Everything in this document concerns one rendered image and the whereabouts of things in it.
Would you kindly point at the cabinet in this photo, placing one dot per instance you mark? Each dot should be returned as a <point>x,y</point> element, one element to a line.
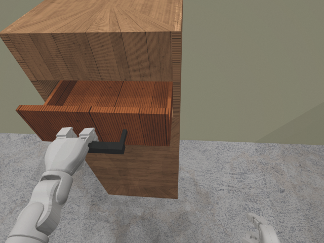
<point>109,40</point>

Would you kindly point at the drawer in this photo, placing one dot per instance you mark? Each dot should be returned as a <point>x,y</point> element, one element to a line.
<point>144,109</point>

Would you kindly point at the robot right hand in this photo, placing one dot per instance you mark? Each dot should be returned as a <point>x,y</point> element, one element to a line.
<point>266,232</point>

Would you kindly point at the robot left hand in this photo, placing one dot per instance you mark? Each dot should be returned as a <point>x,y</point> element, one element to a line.
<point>68,152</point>

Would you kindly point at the left robot forearm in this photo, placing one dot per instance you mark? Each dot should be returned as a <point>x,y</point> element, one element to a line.
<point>41,216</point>

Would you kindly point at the handle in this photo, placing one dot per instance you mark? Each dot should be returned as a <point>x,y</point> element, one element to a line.
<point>109,147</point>

